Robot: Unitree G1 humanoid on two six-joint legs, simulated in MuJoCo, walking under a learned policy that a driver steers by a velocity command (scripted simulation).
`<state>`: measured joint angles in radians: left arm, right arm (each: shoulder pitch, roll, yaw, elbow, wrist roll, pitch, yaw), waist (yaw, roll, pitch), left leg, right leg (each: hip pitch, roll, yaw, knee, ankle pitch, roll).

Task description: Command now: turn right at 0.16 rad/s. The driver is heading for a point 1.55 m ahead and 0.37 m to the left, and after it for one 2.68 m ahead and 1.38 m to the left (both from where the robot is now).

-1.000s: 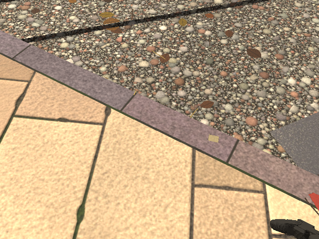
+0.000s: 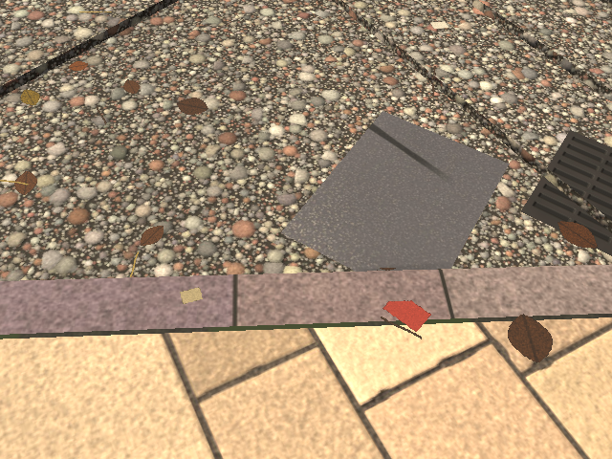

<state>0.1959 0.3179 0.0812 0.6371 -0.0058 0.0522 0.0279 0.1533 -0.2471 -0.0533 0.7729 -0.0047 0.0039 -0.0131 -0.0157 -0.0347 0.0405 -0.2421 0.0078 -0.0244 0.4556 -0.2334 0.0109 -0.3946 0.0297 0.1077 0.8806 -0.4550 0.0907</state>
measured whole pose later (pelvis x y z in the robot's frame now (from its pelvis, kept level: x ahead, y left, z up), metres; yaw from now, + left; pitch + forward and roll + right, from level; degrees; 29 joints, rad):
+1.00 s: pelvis +0.04 +0.03 +0.01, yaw +23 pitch +2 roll -3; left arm 0.12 0.31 0.09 0.70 -0.01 -0.07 0.01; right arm 0.32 -0.29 -0.05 0.72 0.02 -0.02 -0.02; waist -0.05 -0.01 -0.01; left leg -0.16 -0.09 -0.19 0.34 -0.21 0.09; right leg -0.48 -0.01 0.11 0.64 -0.17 0.08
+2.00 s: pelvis +0.50 +0.23 +0.00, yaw +14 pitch +3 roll +2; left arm 0.08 0.23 0.00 0.76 0.06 -0.07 -0.11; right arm 0.46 -0.22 0.00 0.89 -0.10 -0.11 0.01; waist -0.08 -0.03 -0.03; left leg 0.03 -0.01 0.23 0.18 -0.26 0.01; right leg -0.74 -0.08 0.00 0.76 0.04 -0.06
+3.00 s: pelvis +1.12 +0.33 -0.16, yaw -7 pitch +2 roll +2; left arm 0.07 0.21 0.01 0.70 -0.02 -0.06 0.02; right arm 0.51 -0.18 0.01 1.03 0.01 -0.08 -0.02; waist -0.06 -0.05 -0.02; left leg -0.12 -0.07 0.10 0.36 -0.28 0.07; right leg -0.80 -0.07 0.04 0.90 0.06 0.00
